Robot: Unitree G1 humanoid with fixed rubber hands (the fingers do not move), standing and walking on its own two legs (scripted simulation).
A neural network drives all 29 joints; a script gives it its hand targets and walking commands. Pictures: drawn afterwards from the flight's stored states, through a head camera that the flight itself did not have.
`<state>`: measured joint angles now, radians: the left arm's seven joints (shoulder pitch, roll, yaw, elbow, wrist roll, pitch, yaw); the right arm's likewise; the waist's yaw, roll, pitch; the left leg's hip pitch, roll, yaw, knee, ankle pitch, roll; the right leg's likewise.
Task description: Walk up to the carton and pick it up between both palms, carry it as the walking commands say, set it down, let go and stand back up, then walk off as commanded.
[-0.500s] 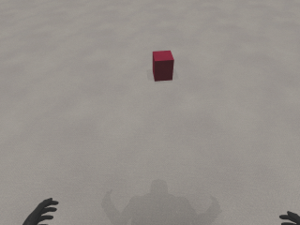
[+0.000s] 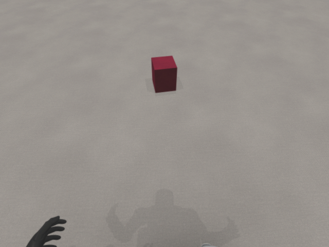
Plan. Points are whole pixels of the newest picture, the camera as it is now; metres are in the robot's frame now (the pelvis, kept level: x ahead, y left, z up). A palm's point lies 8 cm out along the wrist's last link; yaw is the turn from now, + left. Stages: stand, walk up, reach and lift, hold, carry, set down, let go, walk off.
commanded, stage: walk up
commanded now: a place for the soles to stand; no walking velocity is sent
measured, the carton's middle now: (163, 74) +1.69 +0.03 -0.61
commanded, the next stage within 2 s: none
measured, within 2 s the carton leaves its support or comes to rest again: neither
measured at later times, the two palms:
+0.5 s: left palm (55, 181) +0.33 +0.34 -0.06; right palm (311, 227) +0.20 -0.33 -0.06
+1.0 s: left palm (62, 141) +0.47 +0.37 -0.07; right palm (277, 172) +0.34 -0.30 -0.05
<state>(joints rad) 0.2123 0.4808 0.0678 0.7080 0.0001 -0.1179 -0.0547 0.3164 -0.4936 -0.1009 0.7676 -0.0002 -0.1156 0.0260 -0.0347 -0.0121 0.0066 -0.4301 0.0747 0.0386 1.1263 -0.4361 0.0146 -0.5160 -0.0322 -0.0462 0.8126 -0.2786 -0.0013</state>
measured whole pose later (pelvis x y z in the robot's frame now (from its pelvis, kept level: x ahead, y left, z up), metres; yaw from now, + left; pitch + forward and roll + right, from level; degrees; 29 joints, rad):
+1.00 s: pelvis +0.31 +0.06 +0.00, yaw -1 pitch +0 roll -1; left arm 0.19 0.48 0.06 0.71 0.00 -0.08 -0.06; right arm 0.38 -0.49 -0.10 0.77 0.00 -0.14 0.01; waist -0.05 -0.03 0.02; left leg -0.36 0.07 0.08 0.85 -0.50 0.01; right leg -0.59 -0.03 -0.01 1.02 -0.44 -0.01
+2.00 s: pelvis +0.58 +0.08 +0.00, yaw -2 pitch +0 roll -1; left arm 0.22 0.47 0.06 0.72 0.00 -0.08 -0.03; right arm 0.31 -0.49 -0.10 0.77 0.00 -0.14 0.00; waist 0.00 -0.02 0.02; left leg -0.44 0.06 0.05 0.88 -0.45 0.01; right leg -0.54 -0.02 0.00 1.08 -0.45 -0.01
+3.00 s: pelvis +0.82 +0.05 +0.00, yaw -2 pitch -1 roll -1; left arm 0.24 0.47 0.07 0.72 0.00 -0.06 -0.03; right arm 0.27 -0.49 -0.10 0.77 0.00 -0.14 0.00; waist 0.00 -0.02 0.04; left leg -0.47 0.05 0.02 0.89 -0.41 0.00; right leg -0.47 -0.02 0.00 1.03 -0.46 -0.01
